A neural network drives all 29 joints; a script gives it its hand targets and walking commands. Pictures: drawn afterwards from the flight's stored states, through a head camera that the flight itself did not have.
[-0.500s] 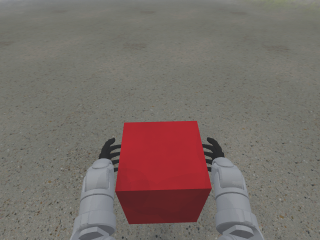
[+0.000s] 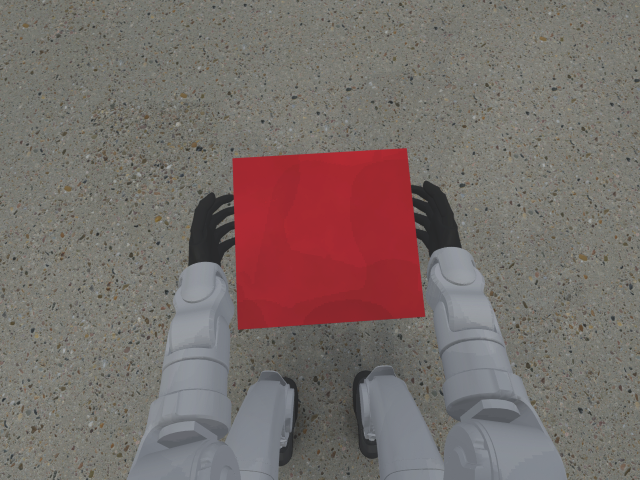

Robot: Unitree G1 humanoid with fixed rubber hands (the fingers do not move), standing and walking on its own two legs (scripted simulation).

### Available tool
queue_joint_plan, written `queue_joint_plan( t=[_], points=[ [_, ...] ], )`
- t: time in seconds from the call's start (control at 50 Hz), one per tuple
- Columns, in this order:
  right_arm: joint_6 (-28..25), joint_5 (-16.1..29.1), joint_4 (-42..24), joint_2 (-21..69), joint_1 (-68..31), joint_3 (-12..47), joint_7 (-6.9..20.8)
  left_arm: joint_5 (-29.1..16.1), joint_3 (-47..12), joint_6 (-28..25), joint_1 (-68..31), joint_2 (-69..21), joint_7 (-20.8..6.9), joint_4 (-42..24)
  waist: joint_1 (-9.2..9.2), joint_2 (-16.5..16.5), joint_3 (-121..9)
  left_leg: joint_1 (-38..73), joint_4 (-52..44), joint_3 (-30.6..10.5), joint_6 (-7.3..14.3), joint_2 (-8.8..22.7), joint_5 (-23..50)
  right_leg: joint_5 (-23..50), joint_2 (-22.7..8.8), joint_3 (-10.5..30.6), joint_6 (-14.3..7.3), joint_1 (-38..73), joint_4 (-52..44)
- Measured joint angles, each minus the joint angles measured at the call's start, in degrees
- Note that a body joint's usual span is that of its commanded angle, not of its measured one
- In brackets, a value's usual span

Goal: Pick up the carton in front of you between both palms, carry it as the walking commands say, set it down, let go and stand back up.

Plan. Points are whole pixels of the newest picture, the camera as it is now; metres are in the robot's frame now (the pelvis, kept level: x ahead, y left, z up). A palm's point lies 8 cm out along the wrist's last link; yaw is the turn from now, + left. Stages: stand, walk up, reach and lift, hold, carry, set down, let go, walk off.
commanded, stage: set down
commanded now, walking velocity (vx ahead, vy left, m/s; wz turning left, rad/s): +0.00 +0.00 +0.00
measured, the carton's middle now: (323, 249) +0.40 +0.00 -0.15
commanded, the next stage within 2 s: none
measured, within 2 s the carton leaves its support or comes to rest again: rests again in 1.70 s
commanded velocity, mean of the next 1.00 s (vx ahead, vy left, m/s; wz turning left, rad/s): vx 0.00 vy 0.00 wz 0.00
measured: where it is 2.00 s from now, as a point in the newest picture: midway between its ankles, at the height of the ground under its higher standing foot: (325, 433)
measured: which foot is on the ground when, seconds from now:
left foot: down 0.00-1.00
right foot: down 0.00-1.00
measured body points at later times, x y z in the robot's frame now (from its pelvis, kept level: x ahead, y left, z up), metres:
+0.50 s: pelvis -0.03 -0.01 -0.13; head +0.24 -0.02 +0.23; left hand +0.44 +0.15 -0.22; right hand +0.47 -0.15 -0.22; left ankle +0.05 +0.12 -0.65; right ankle +0.06 -0.11 -0.65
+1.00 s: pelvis -0.05 -0.01 -0.24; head +0.30 -0.03 +0.05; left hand +0.47 +0.15 -0.38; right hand +0.52 -0.15 -0.38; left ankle +0.05 +0.12 -0.65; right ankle +0.06 -0.11 -0.65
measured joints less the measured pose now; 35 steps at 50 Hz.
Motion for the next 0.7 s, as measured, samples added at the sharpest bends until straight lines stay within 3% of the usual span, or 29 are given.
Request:
queue_joint_plan(
  t=[0.32, 0.7],
  points=[
    [7.0, -4.3, 7.3, -2.4, -17.1, -6.5, 1.3, 4.6, 9.3, 7.2, -15.9, 0.7, -0.4, 4.3, 0.37, -0.3, -5.3, -24.1, 19.6, 0.3, -0.7, -0.1, -5.1, -4.7, 0.5, -0.4, -0.4, -24.4, 19.5],
    [9.7, -0.5, 10.0, -8.6, -31.0, -2.5, 0.1, 0.7, 9.1, 9.7, -27.1, 4.3, 1.9, 3.5, 0.38, -0.4, -2.6, -47.2, 38.5, 0.8, -1.7, -0.4, -9.1, -8.3, 0.7, -0.7, -0.8, -48.1, 38.7]
  ],
)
